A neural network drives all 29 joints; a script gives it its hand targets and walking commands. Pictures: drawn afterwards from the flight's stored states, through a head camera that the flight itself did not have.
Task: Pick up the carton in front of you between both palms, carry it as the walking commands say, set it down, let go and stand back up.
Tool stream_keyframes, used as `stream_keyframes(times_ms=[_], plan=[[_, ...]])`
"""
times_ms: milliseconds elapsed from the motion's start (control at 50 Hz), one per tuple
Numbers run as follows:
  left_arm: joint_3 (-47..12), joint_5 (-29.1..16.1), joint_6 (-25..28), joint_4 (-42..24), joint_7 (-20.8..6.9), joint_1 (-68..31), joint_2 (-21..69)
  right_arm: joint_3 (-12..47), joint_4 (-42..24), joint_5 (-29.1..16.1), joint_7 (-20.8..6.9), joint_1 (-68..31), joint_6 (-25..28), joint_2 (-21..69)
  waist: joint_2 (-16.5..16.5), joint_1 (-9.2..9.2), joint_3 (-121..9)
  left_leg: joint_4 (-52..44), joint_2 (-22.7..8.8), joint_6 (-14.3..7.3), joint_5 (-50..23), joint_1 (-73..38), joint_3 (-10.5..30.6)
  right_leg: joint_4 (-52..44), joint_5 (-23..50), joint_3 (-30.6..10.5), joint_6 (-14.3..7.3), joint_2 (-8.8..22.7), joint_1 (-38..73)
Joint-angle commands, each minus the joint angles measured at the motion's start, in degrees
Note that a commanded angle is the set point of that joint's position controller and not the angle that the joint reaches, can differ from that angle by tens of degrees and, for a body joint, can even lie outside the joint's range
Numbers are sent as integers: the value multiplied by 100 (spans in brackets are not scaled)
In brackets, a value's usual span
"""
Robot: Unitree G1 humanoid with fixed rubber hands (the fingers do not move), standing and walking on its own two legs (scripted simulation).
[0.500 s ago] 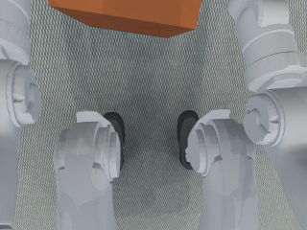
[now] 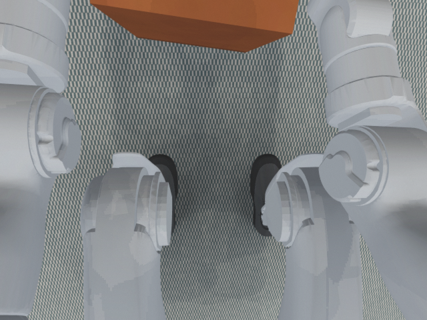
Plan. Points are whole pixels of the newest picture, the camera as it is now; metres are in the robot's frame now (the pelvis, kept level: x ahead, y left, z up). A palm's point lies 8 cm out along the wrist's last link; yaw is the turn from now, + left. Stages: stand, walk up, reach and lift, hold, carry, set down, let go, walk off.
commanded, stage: reach and lift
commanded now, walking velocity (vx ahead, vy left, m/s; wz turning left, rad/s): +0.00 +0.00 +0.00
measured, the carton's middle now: out of the picture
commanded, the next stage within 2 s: none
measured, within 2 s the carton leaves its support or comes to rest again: leaves its support in 0.14 s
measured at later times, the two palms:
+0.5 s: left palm out of the picture +0.52 +0.21 +0.00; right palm out of the picture +0.52 -0.09 +0.00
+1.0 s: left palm out of the picture +0.48 +0.19 +0.13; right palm out of the picture +0.49 -0.10 +0.14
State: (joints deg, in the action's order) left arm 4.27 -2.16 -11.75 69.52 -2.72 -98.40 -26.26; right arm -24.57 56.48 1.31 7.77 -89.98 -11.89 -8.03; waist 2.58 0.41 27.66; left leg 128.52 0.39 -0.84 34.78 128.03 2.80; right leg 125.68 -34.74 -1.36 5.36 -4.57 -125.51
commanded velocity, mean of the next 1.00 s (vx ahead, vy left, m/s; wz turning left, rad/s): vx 0.00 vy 0.00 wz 0.00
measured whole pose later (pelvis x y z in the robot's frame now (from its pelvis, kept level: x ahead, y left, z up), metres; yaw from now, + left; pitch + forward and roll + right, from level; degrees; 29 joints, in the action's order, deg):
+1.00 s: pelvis +0.02 -0.02 +0.18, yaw +5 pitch +41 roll -2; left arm 23.1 14.0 -25.5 38.2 -1.8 -56.6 -2.4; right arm -29.6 30.6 12.3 4.8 -52.0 -24.2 7.0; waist 1.8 -0.2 -11.3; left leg 91.0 2.5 1.7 27.2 104.9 3.9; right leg 90.7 -28.7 -3.1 3.0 -3.5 -103.2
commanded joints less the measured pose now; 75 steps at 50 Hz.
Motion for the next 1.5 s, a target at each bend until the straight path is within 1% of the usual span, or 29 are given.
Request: stream_keyframes(times_ms=[0,60,100,140,180,200,220,260,280,320,340,360,380,400,420,440,480,520,600,700,740,780,880,980,1120,1220,1340,1480], plan=[[-824,-350,-52,-1095,-1522,-1844,5626,1667,-804,-468,-1457,-2716,-47,4990,-388,41,-6395,-1103,401,16,-2264,-2933,-385,-552,2077,805,-378,-385,2778],[-1184,-623,-58,-1696,-1453,-2034,5910,2044,-1070,-782,-1401,-2860,-52,5333,-378,105,-7527,-1064,425,29,-2859,-3572,-413,-510,2507,835,-404,-405,2963],[-1481,-831,-76,-2316,-1366,-2253,6104,2357,-1358,-1029,-1341,-2973,-73,5561,-474,110,-8649,-1048,447,49,-3475,-4378,-427,-550,2830,891,-401,-430,3049],[-1676,-935,-147,-2940,-1243,-2415,6298,2633,-1736,-1220,-1271,-3086,-132,5738,-694,123,-9879,-1057,468,78,-4223,-5459,-422,-648,3048,953,-367,-476,2996],[-1796,-927,-285,-3406,-1133,-2443,6546,2869,-2186,-1289,-1232,-3191,-234,5856,-1017,122,-10919,-1117,482,91,-4913,-6571,-364,-791,3044,997,-287,-506,2695],[-1797,-876,-376,-3524,-1095,-2362,6676,2950,-2396,-1267,-1241,-3235,-304,5896,-1152,121,-11291,-1175,497,96,-5116,-6957,-334,-882,2985,1000,-262,-518,2528],[-1806,-787,-458,-3565,-1029,-2198,6931,3048,-2554,-1236,-1230,-3279,-363,5987,-1196,151,-11500,-1254,526,127,-5092,-7072,-380,-1002,2928,993,-259,-558,2481],[-1627,-557,-629,-3374,-971,-1682,7158,3117,-2734,-1106,-1238,-3198,-466,6049,-1071,231,-11324,-1507,583,154,-4631,-6669,-460,-1228,2747,937,-260,-594,2588],[-1507,-430,-696,-3200,-967,-1442,7251,3079,-2724,-998,-1246,-3110,-509,6088,-961,240,-11054,-1671,612,164,-4204,-6250,-521,-1359,2589,916,-260,-602,2676],[-1192,-115,-797,-2667,-1013,-1030,7440,2797,-2441,-653,-1276,-2798,-591,6151,-773,165,-10112,-2044,669,174,-3177,-5183,-622,-1647,2085,892,-262,-623,2698],[-976,75,-833,-2401,-1058,-908,7509,2536,-2213,-417,-1304,-2617,-637,6144,-709,89,-9566,-2226,689,179,-2632,-4645,-655,-1803,1779,881,-279,-636,2706],[-763,249,-867,-2130,-1107,-795,7585,2285,-1980,-181,-1324,-2469,-684,6149,-681,35,-9024,-2407,706,186,-2154,-4180,-681,-1961,1486,880,-301,-642,2668],[-543,409,-892,-1918,-1155,-727,7594,2010,-1767,59,-1340,-2338,-726,6103,-653,-58,-8561,-2567,713,177,-1756,-3825,-683,-2116,1233,887,-327,-645,2625],[-293,563,-923,-1747,-1214,-700,7539,1728,-1573,279,-1365,-2223,-766,6032,-663,-108,-8195,-2710,723,160,-1432,-3556,-676,-2250,1024,875,-356,-636,2587],[-115,684,-946,-1627,-1258,-682,7519,1516,-1430,463,-1385,-2128,-796,5977,-676,-158,-7995,-2846,728,151,-1187,-3435,-671,-2386,874,869,-378,-633,2589],[20,782,-958,-1572,-1297,-672,7490,1388,-1391,589,-1399,-2101,-809,5966,-700,-153,-7933,-2972,739,142,-1028,-3385,-674,-2499,798,854,-395,-619,2642],[205,908,-961,-1525,-1338,-702,7486,1280,-1378,719,-1427,-2117,-821,5984,-706,-166,-8003,-3161,751,130,-886,-3439,-679,-2705,775,821,-410,-606,2787],[319,999,-965,-1563,-1360,-739,7477,1299,-1437,739,-1473,-2166,-838,6069,-664,-129,-8214,-3308,759,119,-861,-3576,-685,-2877,799,788,-399,-596,2962],[203,1007,-1014,-1794,-1361,-789,7651,1664,-1659,564,-1578,-2264,-933,6445,-499,18,-8985,-3577,784,99,-1014,-4129,-741,-3182,916,787,-342,-610,3414],[-267,811,-1160,-2340,-1352,-599,8027,2352,-2062,199,-1723,-2075,-1130,6955,-376,200,-10148,-3838,821,104,-1633,-5080,-789,-3468,1329,791,-250,-652,4045],[-474,708,-1229,-2559,-1349,-415,8200,2602,-2210,79,-1768,-1873,-1201,7095,-360,225,-10417,-3936,832,122,-1928,-5412,-776,-3578,1537,772,-234,-665,4256],[-669,612,-1286,-2738,-1351,-194,8373,2793,-2303,4,-1801,-1603,-1254,7190,-362,210,-10492,-4048,842,147,-2162,-5650,-747,-3705,1714,740,-231,-671,4433],[-1026,470,-1317,-2962,-1336,421,8740,3000,-2292,5,-1831,-772,-1253,7287,-478,73,-10049,-4423,864,221,-2409,-5986,-628,-4087,1930,638,-270,-665,4701],[-1110,519,-1227,-2947,-1262,1004,8939,3003,-2152,100,-1842,-64,-1145,7337,-600,-33,-9356,-4920,883,248,-2348,-6321,-510,-4566,1893,525,-326,-640,4951],[-1038,715,-1079,-2921,-1145,1703,9088,3035,-2037,198,-1893,666,-1034,7488,-496,3,-8688,-5643,889,196,-2199,-6934,-377,-5297,1787,360,-354,-607,5583],[-1094,780,-1039,-3002,-1124,2170,9200,3148,-2053,252,-1933,1176,-1007,7599,-377,34,-8344,-6162,867,151,-2202,-7497,-292,-5835,1811,261,-362,-569,6186],[-1320,755,-1029,-3232,-1150,2719,9326,3373,-2183,288,-1970,1814,-994,7683,-321,14,-7979,-6802,827,124,-2400,-8272,-182,-6511,2036,131,-394,-501,7067],[-1537,770,-1056,-3497,-1175,3469,9349,3575,-2307,345,-2011,2639,-1026,7695,-334,-22,-7326,-7649,763,110,-2652,-9192,-59,-7409,2355,-55,-450,-390,8203]])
